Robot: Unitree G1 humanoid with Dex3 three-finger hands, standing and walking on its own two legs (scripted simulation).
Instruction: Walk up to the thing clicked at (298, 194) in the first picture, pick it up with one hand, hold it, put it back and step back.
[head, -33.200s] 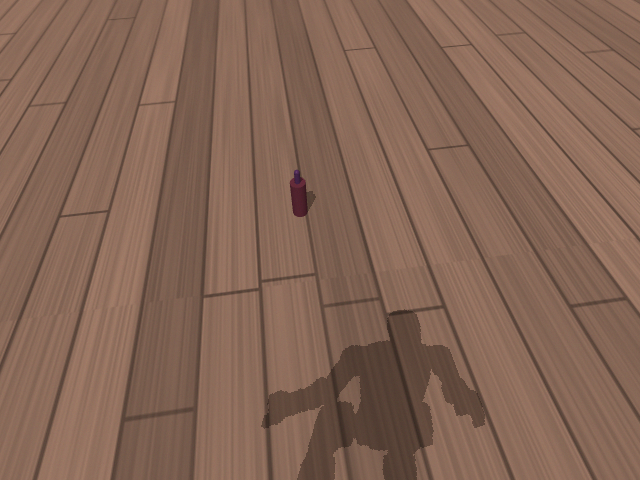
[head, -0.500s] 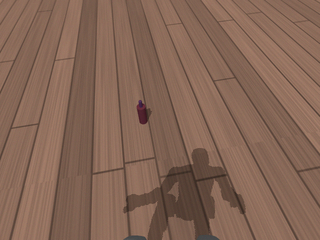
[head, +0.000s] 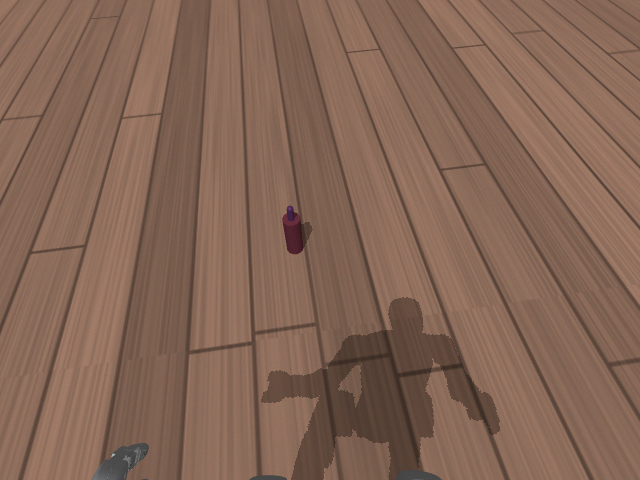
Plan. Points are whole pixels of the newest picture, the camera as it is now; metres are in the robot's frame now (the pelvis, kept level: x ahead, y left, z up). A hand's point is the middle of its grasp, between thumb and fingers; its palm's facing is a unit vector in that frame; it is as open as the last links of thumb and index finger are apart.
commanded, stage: step back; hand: left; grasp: from the side
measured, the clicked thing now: (292, 228) +0.98 +0.16 -0.64
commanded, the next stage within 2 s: stand in 0.08 s
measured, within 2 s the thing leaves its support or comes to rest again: neither
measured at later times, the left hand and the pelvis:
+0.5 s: hand out of the picture +0.11 +0.25 -0.13, palm faces -0.02 -0.94 -0.33, open 7.4 cm; pelvis +0.01 +0.00 +0.02, yaw -1 degrees
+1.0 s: hand out of the picture +0.05 +0.25 -0.14, palm faces -0.06 -0.94 -0.34, open 7.4 cm; pelvis -0.01 -0.01 +0.02, yaw -1 degrees
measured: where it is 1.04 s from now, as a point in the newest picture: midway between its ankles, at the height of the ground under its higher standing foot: outside the picture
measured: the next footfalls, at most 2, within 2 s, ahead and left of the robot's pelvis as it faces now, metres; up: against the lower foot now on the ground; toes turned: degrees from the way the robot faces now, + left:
none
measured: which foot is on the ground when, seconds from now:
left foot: down 0.00-1.00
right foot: down 0.00-1.00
